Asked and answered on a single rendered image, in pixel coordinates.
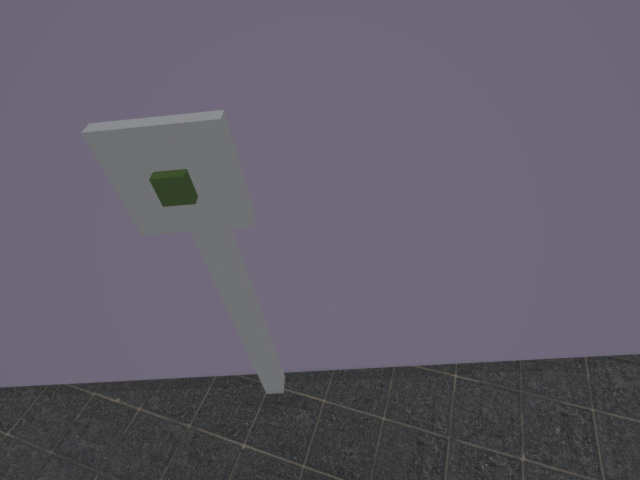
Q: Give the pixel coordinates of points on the panel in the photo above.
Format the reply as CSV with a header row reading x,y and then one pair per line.
x,y
129,151

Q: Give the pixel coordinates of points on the button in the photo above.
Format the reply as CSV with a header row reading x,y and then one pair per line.
x,y
174,187

